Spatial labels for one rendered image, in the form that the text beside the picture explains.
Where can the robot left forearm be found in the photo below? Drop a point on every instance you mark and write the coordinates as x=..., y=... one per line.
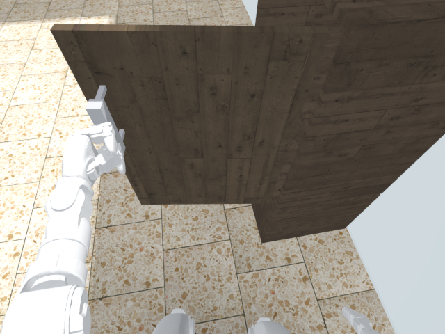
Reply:
x=62, y=254

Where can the robot left upper arm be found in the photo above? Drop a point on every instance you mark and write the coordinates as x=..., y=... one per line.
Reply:
x=58, y=310

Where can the cupboard door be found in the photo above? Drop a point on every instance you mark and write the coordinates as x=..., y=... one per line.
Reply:
x=209, y=112

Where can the right robot hand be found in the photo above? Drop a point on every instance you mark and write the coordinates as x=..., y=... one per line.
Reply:
x=360, y=323

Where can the left robot hand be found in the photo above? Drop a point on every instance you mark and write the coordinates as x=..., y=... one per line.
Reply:
x=81, y=159

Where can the handle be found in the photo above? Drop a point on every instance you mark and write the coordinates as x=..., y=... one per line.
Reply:
x=99, y=113

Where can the robot shin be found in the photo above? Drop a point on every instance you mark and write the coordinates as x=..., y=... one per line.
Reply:
x=263, y=319
x=178, y=310

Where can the left robot shin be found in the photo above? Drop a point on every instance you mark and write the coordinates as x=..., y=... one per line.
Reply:
x=178, y=310

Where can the right robot shin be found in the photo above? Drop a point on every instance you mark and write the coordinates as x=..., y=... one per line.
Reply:
x=263, y=319

